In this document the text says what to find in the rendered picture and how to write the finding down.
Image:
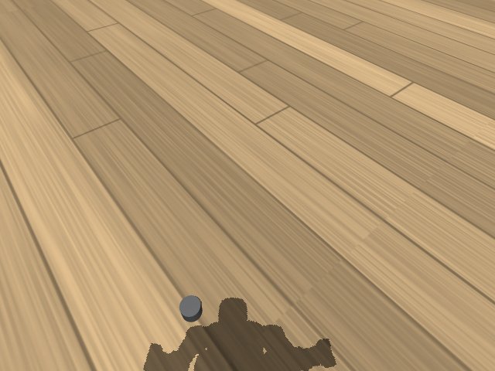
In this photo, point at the tin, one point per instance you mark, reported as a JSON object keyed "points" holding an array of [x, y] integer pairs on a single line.
{"points": [[190, 308]]}

